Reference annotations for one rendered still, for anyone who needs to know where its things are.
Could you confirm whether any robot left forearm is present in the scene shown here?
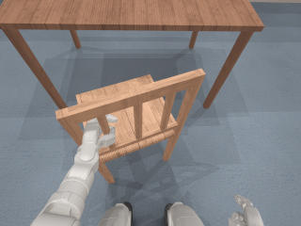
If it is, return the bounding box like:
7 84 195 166
30 143 99 226

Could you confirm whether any robot left shin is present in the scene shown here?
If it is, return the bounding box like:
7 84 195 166
115 203 128 209

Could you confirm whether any table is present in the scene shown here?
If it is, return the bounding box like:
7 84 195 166
0 0 264 109

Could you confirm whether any robot left hand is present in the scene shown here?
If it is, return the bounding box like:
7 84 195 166
82 114 118 149

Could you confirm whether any robot left thigh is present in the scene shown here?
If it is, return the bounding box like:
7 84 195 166
98 206 132 226

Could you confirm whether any robot left upper arm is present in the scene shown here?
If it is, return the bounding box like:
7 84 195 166
33 212 81 226

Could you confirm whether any robot right hand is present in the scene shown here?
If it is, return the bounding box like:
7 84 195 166
228 194 264 226

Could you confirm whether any chair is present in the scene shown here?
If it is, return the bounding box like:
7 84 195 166
55 68 206 185

